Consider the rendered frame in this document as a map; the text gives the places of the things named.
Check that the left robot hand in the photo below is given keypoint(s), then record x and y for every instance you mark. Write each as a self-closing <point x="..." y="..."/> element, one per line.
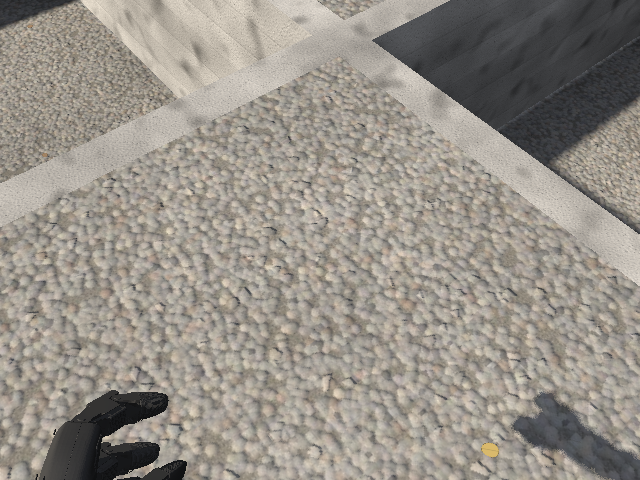
<point x="76" y="451"/>

